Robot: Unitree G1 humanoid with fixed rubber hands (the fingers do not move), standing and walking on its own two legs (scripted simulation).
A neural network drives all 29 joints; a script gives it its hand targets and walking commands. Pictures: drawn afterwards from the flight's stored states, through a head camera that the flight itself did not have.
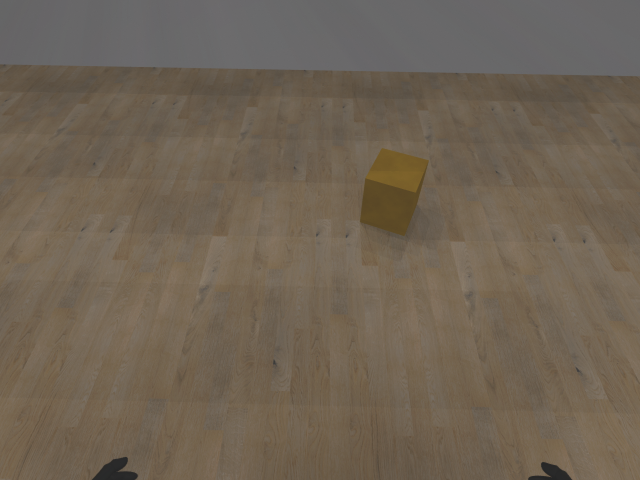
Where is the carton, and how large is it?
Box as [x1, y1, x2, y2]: [360, 148, 428, 235]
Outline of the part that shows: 382,148 365,178 360,221 404,235 418,198 428,160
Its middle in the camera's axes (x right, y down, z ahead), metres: +0.30 -0.20 +1.64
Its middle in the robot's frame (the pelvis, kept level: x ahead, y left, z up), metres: +1.28 -0.24 -0.65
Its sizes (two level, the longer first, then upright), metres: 0.210 0.200 0.250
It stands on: the floor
